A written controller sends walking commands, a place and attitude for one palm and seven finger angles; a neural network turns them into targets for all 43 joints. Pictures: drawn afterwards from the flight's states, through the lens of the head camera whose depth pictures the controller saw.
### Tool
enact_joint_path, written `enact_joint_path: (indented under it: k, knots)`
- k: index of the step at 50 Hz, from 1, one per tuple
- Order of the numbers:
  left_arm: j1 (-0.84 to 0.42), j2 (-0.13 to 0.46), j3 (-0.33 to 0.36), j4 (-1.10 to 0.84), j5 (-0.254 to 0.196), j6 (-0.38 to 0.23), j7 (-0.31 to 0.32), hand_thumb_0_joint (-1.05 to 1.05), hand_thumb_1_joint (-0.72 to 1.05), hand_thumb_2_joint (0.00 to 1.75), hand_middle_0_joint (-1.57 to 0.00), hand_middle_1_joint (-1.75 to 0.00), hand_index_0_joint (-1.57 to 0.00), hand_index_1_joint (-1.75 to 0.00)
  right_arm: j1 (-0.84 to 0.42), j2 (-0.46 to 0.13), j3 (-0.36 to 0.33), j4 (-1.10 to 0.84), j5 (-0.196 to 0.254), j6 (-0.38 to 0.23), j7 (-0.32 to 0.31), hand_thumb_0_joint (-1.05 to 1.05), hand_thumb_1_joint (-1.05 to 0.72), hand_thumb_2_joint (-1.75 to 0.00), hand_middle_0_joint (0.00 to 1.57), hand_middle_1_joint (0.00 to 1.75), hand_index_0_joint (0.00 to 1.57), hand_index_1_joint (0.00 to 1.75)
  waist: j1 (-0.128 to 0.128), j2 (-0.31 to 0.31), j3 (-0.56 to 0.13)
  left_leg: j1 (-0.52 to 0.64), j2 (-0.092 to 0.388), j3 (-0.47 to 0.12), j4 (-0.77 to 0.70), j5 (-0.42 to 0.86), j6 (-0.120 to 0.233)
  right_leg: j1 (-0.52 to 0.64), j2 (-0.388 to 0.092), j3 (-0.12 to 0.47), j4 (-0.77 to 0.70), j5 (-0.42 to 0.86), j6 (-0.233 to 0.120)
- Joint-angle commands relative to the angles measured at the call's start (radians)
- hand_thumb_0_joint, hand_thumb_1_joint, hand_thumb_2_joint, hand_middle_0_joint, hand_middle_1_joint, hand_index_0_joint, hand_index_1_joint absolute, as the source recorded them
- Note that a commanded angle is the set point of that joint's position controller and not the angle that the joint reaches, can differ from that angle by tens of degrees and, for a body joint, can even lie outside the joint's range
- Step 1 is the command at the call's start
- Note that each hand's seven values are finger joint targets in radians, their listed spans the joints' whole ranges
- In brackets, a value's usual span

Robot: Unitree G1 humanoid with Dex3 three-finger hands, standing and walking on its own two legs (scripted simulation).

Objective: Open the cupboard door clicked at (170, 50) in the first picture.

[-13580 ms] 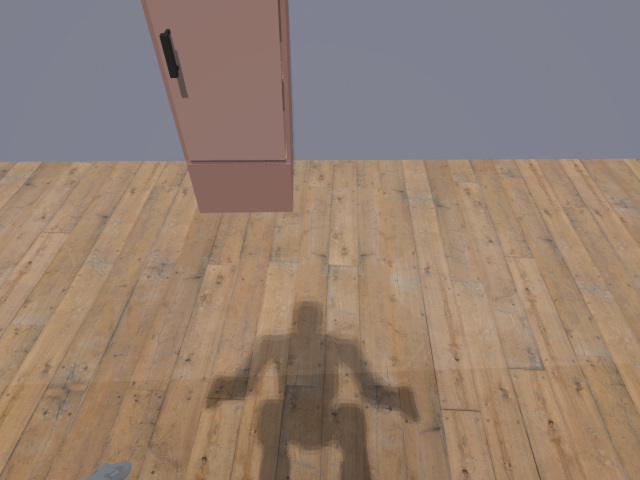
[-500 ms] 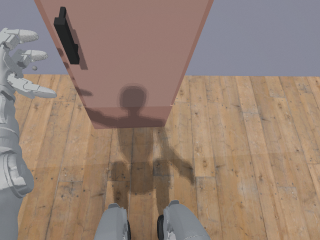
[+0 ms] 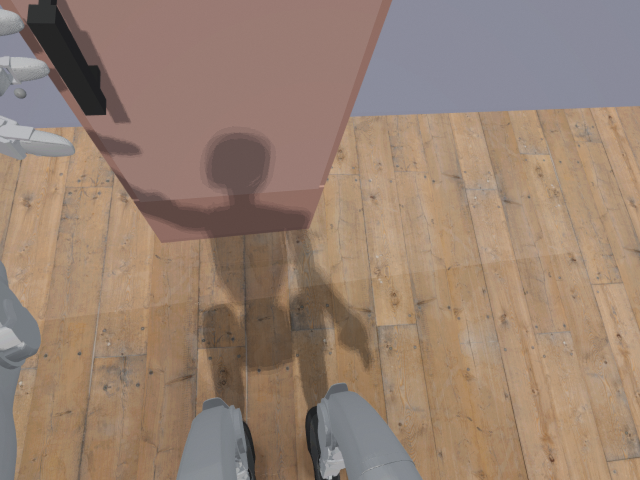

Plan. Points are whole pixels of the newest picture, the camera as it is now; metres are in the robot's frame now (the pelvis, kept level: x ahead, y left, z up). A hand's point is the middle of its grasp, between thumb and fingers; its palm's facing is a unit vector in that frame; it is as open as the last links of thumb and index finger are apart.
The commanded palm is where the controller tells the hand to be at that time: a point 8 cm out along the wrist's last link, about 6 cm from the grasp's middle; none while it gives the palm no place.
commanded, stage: move the hooked fingers beside the handle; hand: left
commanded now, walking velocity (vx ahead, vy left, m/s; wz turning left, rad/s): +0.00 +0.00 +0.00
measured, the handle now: (73, 52) +0.59 +0.21 +0.06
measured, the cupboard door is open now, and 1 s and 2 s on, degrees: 0 0 0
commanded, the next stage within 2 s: slide the fingers in behind the handle in 0.56 s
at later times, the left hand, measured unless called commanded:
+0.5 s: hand (16, 95) +0.54 +0.26 +0.06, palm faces +0.04 -1.00 -0.01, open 14.0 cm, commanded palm +0.52 +0.28 +0.06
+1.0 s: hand (34, 106) +0.52 +0.24 +0.06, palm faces +0.02 -1.00 +0.01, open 14.0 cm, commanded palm +0.51 +0.26 +0.06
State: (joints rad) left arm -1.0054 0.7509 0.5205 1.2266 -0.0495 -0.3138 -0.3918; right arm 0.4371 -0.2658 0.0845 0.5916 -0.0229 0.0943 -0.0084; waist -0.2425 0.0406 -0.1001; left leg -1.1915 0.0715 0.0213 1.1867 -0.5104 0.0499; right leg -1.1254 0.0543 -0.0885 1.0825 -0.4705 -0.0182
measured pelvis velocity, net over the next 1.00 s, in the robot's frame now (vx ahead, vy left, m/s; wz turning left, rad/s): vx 0.00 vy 0.00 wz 0.01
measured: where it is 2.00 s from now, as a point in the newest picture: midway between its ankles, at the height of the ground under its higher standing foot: (285, 474)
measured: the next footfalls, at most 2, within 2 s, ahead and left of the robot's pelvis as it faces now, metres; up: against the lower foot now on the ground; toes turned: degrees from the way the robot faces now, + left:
none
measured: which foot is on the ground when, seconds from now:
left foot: down 0.00-1.00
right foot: down 0.00-1.00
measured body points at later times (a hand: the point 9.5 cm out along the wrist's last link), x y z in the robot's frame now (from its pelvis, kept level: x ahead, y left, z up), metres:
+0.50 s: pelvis +0.00 +0.00 +0.00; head +0.18 +0.05 +0.41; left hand +0.53 +0.31 +0.06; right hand +0.00 -0.27 -0.09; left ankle +0.01 +0.09 -0.64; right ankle +0.01 -0.12 -0.64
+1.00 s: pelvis +0.00 +0.00 +0.00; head +0.16 +0.05 +0.42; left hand +0.52 +0.29 +0.06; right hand -0.02 -0.26 -0.09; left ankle +0.01 +0.09 -0.64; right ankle +0.01 -0.12 -0.64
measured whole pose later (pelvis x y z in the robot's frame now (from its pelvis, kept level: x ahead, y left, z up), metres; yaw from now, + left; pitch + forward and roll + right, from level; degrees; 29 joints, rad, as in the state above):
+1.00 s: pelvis +0.00 +0.00 +0.00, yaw +1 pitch +27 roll -6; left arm -0.98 0.66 0.45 1.22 -0.08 -0.36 -0.35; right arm 0.40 -0.27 0.07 0.61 -0.02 0.09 0.00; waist -0.23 0.03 -0.11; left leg -1.16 0.06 0.01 1.19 -0.51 0.05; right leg -1.09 0.05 -0.10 1.08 -0.47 -0.02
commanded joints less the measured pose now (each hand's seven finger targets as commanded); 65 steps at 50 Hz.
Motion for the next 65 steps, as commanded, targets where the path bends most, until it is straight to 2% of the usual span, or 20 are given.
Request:
enact_joint_path:
  k: [1, 7, 10, 13, 19, 22, 24, 26, 29, 31, 33, 36, 38, 40, 47, 51, 52, 55, 59, 65]
  knots:
    - [-0.413, 0.342, 0.071, -0.278, -0.04, -0.105, 0.018, 0.0, -0.5, 0.3, -0.3, -1.2, -0.3, -1.2, 0.205, -0.224, -0.092, -0.014, -0.001, -0.01, -0.014, 0.0, -0.9, -0.9, 0.2, 0.3, 0.2, 0.3, 0.029, 0.225, -0.595, 0.582, -0.007, -0.126, -0.1, 0.587, -0.015, 0.209, 0.017, 0.044, -0.094, 0.372, -0.004]
    - [-0.371, 0.257, 0.0, -0.196, -0.029, -0.092, 0.011, 0.0, -0.5, 0.3, -0.3, -1.2, -0.3, -1.2, 0.2, -0.218, -0.089, -0.001, 0.003, -0.003, -0.01, 0.0, -0.9, -0.9, 0.2, 0.3, 0.2, 0.3, 0.017, 0.242, -0.526, 0.598, -0.01, -0.122, -0.111, 0.583, -0.018, 0.173, 0.017, 0.039, -0.113, 0.349, -0.004]
    - [-0.335, 0.227, -0.029, -0.158, -0.035, -0.075, -0.004, 0.0, -0.5, 0.3, -0.3, -1.2, -0.3, -1.2, 0.191, -0.218, -0.088, -0.008, 0.007, 0.002, -0.013, 0.0, -0.9, -0.9, 0.2, 0.3, 0.2, 0.3, 0.01, 0.202, -0.484, 0.559, -0.013, -0.114, -0.116, 0.551, -0.013, 0.182, 0.015, 0.038, -0.119, 0.346, -0.002]
    - [-0.372, 0.191, -0.051, -0.178, -0.042, -0.088, -0.008, 0.0, -0.5, 0.3, -0.3, -1.2, -0.3, -1.2, 0.187, -0.219, -0.091, -0.007, 0.004, 0.004, -0.015, 0.0, -0.9, -0.9, 0.2, 0.3, 0.2, 0.3, 0.004, 0.213, -0.497, 0.599, -0.009, -0.128, -0.11, 0.568, -0.019, 0.135, 0.015, 0.032, -0.111, 0.325, -0.004]
    - [-0.46, 0.248, -0.011, -0.208, -0.044, -0.13, 0.019, 0.0, -0.5, 0.3, -0.3, -1.2, -0.3, -1.2, 0.176, -0.225, -0.091, 0.0, 0.0, -0.005, -0.018, 0.0, -0.9, -0.9, 0.2, 0.3, 0.2, 0.3, -0.003, 0.218, -0.533, 0.591, -0.01, -0.137, -0.09, 0.54, -0.021, 0.122, 0.014, 0.036, -0.092, 0.299, -0.006]
    - [-0.473, 0.26, -0.004, -0.258, -0.028, -0.143, 0.032, 0.0, -0.5, 0.3, -0.3, -1.2, -0.3, -1.2, 0.179, -0.222, -0.093, 0.003, -0.005, -0.004, -0.013, 0.0, -0.9, -0.9, 0.2, 0.3, 0.2, 0.3, 0.015, 0.299, -0.614, 0.672, -0.007, -0.148, -0.08, 0.628, -0.032, 0.11, 0.011, 0.034, -0.078, 0.325, -0.009]
    - [-0.414, 0.274, 0.012, -0.25, -0.022, -0.134, 0.034, 0.0, -0.5, 0.3, -0.3, -1.2, -0.3, -1.2, 0.177, -0.221, -0.092, -0.005, -0.004, 0.0, -0.01, 0.0, -0.9, -0.9, 0.2, 0.3, 0.2, 0.3, 0.034, 0.292, -0.632, 0.674, -0.007, -0.146, -0.085, 0.652, -0.034, 0.145, 0.012, 0.035, -0.08, 0.344, -0.009]
    - [-0.393, 0.247, 0.001, -0.23, -0.03, -0.117, 0.029, 0.0, -0.5, 0.3, -0.3, -1.2, -0.3, -1.2, 0.18, -0.217, -0.09, -0.005, -0.002, 0.003, -0.007, 0.0, -0.9, -0.9, 0.2, 0.3, 0.2, 0.3, 0.027, 0.265, -0.618, 0.667, -0.007, -0.147, -0.086, 0.66, -0.029, 0.154, 0.016, 0.031, -0.082, 0.361, -0.009]
    - [-0.347, 0.27, 0.016, -0.202, -0.035, -0.085, 0.017, 0.0, -0.5, 0.3, -0.3, -1.2, -0.3, -1.2, 0.173, -0.221, -0.088, -0.019, 0.006, 0.009, -0.01, 0.0, -0.9, -0.9, 0.2, 0.3, 0.2, 0.3, 0.033, 0.209, -0.573, 0.583, -0.013, -0.128, -0.103, 0.59, -0.02, 0.213, 0.016, 0.036, -0.097, 0.368, -0.002]
    - [-0.385, 0.221, -0.024, -0.203, -0.042, -0.083, 0.011, 0.0, -0.5, 0.3, -0.3, -1.2, -0.3, -1.2, 0.171, -0.216, -0.085, -0.016, 0.008, 0.009, -0.012, 0.0, -0.9, -0.9, 0.2, 0.3, 0.2, 0.3, 0.012, 0.208, -0.532, 0.571, -0.015, -0.125, -0.103, 0.558, -0.014, 0.185, 0.017, 0.036, -0.102, 0.354, -0.004]
    - [-0.393, 0.258, -0.003, -0.207, -0.039, -0.092, 0.013, 0.0, -0.5, 0.3, -0.3, -1.2, -0.3, -1.2, 0.172, -0.22, -0.086, -0.014, 0.007, 0.006, -0.015, 0.0, -0.9, -0.9, 0.2, 0.3, 0.2, 0.3, 0.013, 0.197, -0.535, 0.557, -0.013, -0.124, -0.104, 0.529, -0.015, 0.187, 0.018, 0.04, -0.106, 0.332, -0.001]
    - [-0.417, 0.224, -0.019, -0.215, -0.056, -0.118, 0.014, 0.0, -0.5, 0.3, -0.3, -1.2, -0.3, -1.2, 0.169, -0.215, -0.085, -0.009, 0.004, -0.004, -0.014, 0.0, -0.9, -0.9, 0.2, 0.3, 0.2, 0.3, 0.002, 0.181, -0.516, 0.538, -0.015, -0.122, -0.101, 0.495, -0.011, 0.184, 0.02, 0.044, -0.105, 0.319, -0.004]
    - [-0.407, 0.199, -0.036, -0.223, -0.054, -0.132, 0.012, 0.0, -0.5, 0.3, -0.3, -1.2, -0.3, -1.2, 0.171, -0.213, -0.087, -0.003, 0.002, -0.006, -0.01, 0.0, -0.9, -0.9, 0.2, 0.3, 0.2, 0.3, 0.011, 0.223, -0.537, 0.577, -0.013, -0.13, -0.104, 0.516, -0.02, 0.16, 0.019, 0.038, -0.1, 0.306, -0.007]
    - [-0.386, 0.167, -0.053, -0.19, -0.054, -0.126, 0.013, 0.0, -0.5, 0.3, -0.3, -1.2, -0.3, -1.2, 0.17, -0.214, -0.09, 0.001, 0.002, -0.007, -0.008, 0.0, -0.9, -0.9, 0.2, 0.3, 0.2, 0.3, 0.005, 0.208, -0.508, 0.576, -0.011, -0.133, -0.108, 0.494, -0.02, 0.131, 0.019, 0.034, -0.107, 0.277, -0.006]
    - [-0.395, 0.19, -0.028, -0.218, -0.048, -0.118, 0.045, 0.0, -0.5, 0.3, -0.3, -1.2, -0.3, -1.2, 0.175, -0.216, -0.092, -0.005, 0.001, -0.005, -0.007, 0.0, -0.9, -0.9, 0.2, 0.3, 0.2, 0.3, 0.023, 0.207, -0.538, 0.587, -0.013, -0.135, -0.114, 0.5, -0.022, 0.145, 0.016, 0.032, -0.1, 0.279, -0.008]
    - [-0.472, 0.135, -0.059, -0.286, -0.042, -0.155, 0.087, 0.0, -0.5, 0.3, -0.3, -1.2, -0.3, -1.2, 0.168, -0.206, -0.097, 0.002, -0.006, -0.015, -0.001, 0.0, -0.9, -0.9, 0.2, 0.3, 0.2, 0.3, 0.01, 0.248, -0.548, 0.633, -0.011, -0.148, -0.11, 0.501, -0.028, 0.101, 0.016, 0.029, -0.095, 0.256, -0.011]
    - [-0.449, 0.156, -0.038, -0.277, -0.037, -0.16, 0.095, 0.0, -0.5, 0.3, -0.3, -1.2, -0.3, -1.2, 0.17, -0.209, -0.099, 0.005, -0.008, -0.015, 0.001, 0.0, -0.9, -0.9, 0.2, 0.3, 0.2, 0.3, 0.022, 0.25, -0.575, 0.639, -0.012, -0.148, -0.106, 0.511, -0.031, 0.113, 0.016, 0.031, -0.092, 0.261, -0.01]
    - [-0.404, 0.157, -0.029, -0.221, -0.034, -0.151, 0.106, 0.0, -0.5, 0.3, -0.3, -1.2, -0.3, -1.2, 0.163, -0.208, -0.096, 0.001, -0.004, -0.013, 0.001, 0.0, -0.9, -0.9, 0.2, 0.3, 0.2, 0.3, 0.022, 0.189, -0.541, 0.563, -0.018, -0.128, -0.107, 0.467, -0.022, 0.164, 0.016, 0.038, -0.098, 0.272, -0.006]
    - [-0.403, 0.108, -0.079, -0.218, -0.021, -0.132, 0.105, 0.0, -0.5, 0.3, -0.3, -1.2, -0.3, -1.2, 0.161, -0.204, -0.095, -0.005, -0.002, -0.01, 0.005, 0.0, -0.9, -0.9, 0.2, 0.3, 0.2, 0.3, 0.021, 0.222, -0.527, 0.58, -0.019, -0.13, -0.119, 0.473, -0.026, 0.149, 0.013, 0.033, -0.098, 0.271, -0.009]
    - [-0.404, 0.041, -0.092, -0.236, -0.052, -0.144, 0.118, 0.0, -0.5, 0.3, -0.3, -1.2, -0.3, -1.2, 0.161, -0.199, -0.103, 0.0, -0.004, -0.013, 0.009, 0.0, -0.9, -0.9, 0.2, 0.3, 0.2, 0.3, 0.01, 0.166, -0.535, 0.583, -0.019, -0.129, -0.115, 0.481, -0.024, 0.157, 0.017, 0.034, -0.105, 0.29, -0.004]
